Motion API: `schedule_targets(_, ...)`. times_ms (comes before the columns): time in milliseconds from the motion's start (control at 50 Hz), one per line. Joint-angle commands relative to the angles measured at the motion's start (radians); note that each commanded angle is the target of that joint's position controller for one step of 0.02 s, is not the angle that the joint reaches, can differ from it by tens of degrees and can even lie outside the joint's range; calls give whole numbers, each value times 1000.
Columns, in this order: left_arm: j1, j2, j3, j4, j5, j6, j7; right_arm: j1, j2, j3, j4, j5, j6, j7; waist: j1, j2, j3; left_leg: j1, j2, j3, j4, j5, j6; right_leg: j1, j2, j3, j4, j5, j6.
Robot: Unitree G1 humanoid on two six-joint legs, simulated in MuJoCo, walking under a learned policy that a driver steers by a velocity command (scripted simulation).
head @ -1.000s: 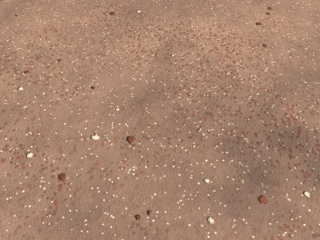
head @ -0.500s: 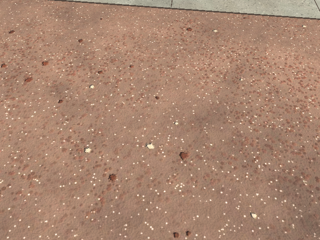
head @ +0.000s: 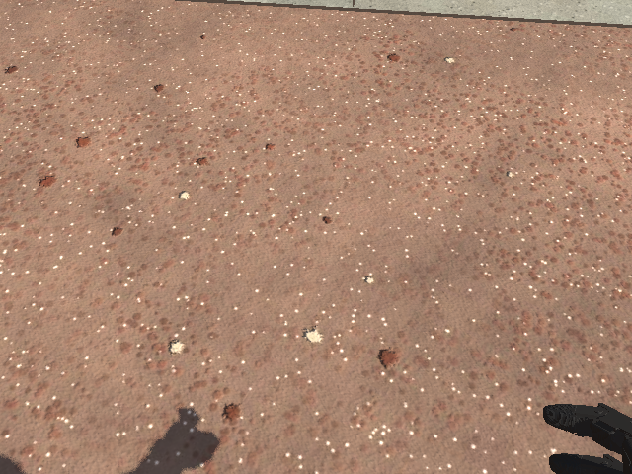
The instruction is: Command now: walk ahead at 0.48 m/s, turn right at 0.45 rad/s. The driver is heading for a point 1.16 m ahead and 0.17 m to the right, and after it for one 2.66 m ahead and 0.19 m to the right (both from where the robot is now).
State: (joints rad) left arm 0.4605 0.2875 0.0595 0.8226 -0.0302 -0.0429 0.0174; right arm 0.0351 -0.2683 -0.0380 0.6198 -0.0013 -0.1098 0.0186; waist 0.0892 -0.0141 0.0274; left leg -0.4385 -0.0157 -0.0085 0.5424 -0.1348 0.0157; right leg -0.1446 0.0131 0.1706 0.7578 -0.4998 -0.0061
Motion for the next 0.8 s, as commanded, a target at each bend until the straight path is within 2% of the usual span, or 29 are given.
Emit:
schedule_targets(20,-40,132,22,-123,-27,-27,1,310,-155,-60,25,-1,10,-9,-176,206,-167,651,401,-587,-274,-393,193,-642,-51,-21,513,27,-11)
schedule_targets(40,-88,127,22,-124,-15,-22,1,260,-127,-51,27,-2,11,-8,-159,136,-97,541,351,-443,-282,-247,174,-612,-86,-44,498,103,-8)
schedule_targets(60,-118,116,24,-129,-4,-20,-3,223,-102,-45,36,-9,13,-7,-139,120,-55,459,311,-349,-305,-141,164,-588,-109,-47,461,153,-6)
schedule_targets(80,-126,102,26,-133,-3,-12,-8,198,-88,-41,41,-17,10,-8,-118,135,-30,398,281,-268,-332,-66,155,-550,-131,-48,437,186,-6)
schedule_targets(120,-141,63,19,-146,-4,5,-16,183,-89,-47,57,-10,-3,-9,-101,131,-10,341,274,-177,-373,30,168,-529,-143,-65,411,219,0)
schedule_targets(160,-179,51,15,-171,4,14,-19,183,-111,-56,75,-5,-12,-10,-93,97,14,326,285,-115,-401,104,183,-562,-148,-63,353,264,12)
schedule_targets(220,-244,45,7,-199,9,10,-33,182,-140,-65,96,-4,-10,-14,-102,74,29,340,273,-8,-417,170,179,-567,-146,-76,187,409,19)
schedule_targets(280,-352,37,-3,-232,9,0,-55,205,-172,-72,116,3,-1,-21,-140,54,54,354,264,83,-418,191,156,-522,-127,-136,18,524,4)
schedule_targets(340,-435,46,-4,-274,5,0,-72,251,-202,-80,142,18,14,-22,-161,48,75,436,287,128,-395,222,133,-520,-114,-172,-79,504,-27)
schedule_targets(360,-451,54,-1,-287,6,1,-76,261,-211,-83,148,24,22,-22,-159,50,75,470,295,142,-370,274,125,-517,-103,-187,-101,472,-42)
schedule_targets(400,-431,85,14,-301,10,6,-80,265,-242,-91,152,30,37,-26,-127,80,30,520,297,178,-254,578,104,-429,-44,-242,-121,372,-81)
schedule_targets(420,-366,114,31,-293,11,11,-78,265,-258,-95,150,33,46,-29,-84,96,-22,528,289,197,-133,741,93,-331,-2,-271,-122,323,-105)
schedule_targets(440,-223,155,57,-259,8,16,-71,254,-256,-92,145,38,54,-33,1,88,-99,474,264,225,60,805,69,-132,46,-289,-171,348,-139)
schedule_targets(460,-42,221,92,-214,4,27,-53,267,-224,-77,133,25,52,-38,83,37,-190,268,227,230,336,625,28,174,25,-198,-189,374,-182)
schedule_targets(480,-55,340,107,-214,-6,26,-39,358,-67,-28,77,-26,35,-27,-37,-256,-253,-187,48,193,714,-353,-39,504,-247,332,-245,279,-339)
schedule_targets(500,-29,294,88,-260,3,6,-46,301,-125,-26,57,2,-4,-14,16,-180,-449,-311,-22,-67,878,-486,-40,589,-362,714,-426,89,-441)
schedule_targets(520,-56,225,69,-244,13,-10,-52,186,-194,-45,27,43,-22,-7,42,-92,-311,-398,32,-99,867,-379,-23,510,-330,579,-467,120,-373)
schedule_targets(540,-104,200,61,-239,11,-18,-52,160,-179,-36,17,41,-32,-10,3,-44,-197,-385,74,-86,780,-288,-9,364,-286,446,-467,201,-337)
schedule_targets(560,-175,170,51,-248,12,-20,-49,160,-172,-36,30,16,-34,-18,-44,10,-133,-321,109,-85,693,-234,-13,219,-245,348,-466,318,-306)
schedule_targets(580,-223,138,39,-261,26,-22,-45,186,-182,-43,42,2,-25,-20,-82,-7,-111,-244,136,-89,638,-194,-19,118,-218,270,-480,436,-294)
schedule_targets(600,-247,120,30,-264,35,-24,-41,216,-178,-43,58,1,-11,-16,-105,-22,-107,-192,149,-81,613,-170,-27,60,-210,226,-502,501,-291)
schedule_targets(640,-238,117,26,-236,32,-36,-37,243,-143,-34,82,-3,12,-13,-112,-21,-95,-154,155,-49,554,-136,-52,-12,-204,136,-530,633,-296)
schedule_targets(680,-212,139,28,-205,33,-43,-30,190,-115,-23,69,-1,27,-15,-96,-25,-54,-184,161,-37,467,-34,-70,-45,-190,54,-563,659,-282)
schedule_targets(740,-192,138,22,-174,35,-45,-23,111,-99,-14,59,8,27,-7,-58,-36,-14,-193,152,-29,280,183,-62,-35,-152,-49,-591,591,-230)
schedule_targets(800,-160,158,24,-140,34,-50,-23,28,-85,-6,40,21,20,7,-16,-36,24,-173,124,-12,133,306,-42,-2,-171,-90,-618,505,-205)
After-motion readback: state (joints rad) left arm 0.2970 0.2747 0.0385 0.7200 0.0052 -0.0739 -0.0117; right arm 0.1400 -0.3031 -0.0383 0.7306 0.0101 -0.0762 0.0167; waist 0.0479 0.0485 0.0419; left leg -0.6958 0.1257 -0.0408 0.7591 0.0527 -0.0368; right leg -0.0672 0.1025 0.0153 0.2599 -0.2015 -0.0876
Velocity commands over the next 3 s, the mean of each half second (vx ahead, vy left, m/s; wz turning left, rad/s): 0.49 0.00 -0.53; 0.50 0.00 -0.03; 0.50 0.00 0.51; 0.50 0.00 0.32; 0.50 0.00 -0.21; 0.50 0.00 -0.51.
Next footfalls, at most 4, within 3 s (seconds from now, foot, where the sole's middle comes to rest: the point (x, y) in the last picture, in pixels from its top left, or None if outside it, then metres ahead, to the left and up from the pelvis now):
0.46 right None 0.38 -0.18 -0.76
1.00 left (390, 350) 0.74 -0.08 -0.76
1.48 right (485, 270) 0.99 -0.31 -0.76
1.98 left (369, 196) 1.21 -0.01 -0.76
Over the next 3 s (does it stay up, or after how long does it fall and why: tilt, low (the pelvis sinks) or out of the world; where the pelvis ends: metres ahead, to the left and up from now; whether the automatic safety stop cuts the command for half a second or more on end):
stays up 1.66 -0.12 0.00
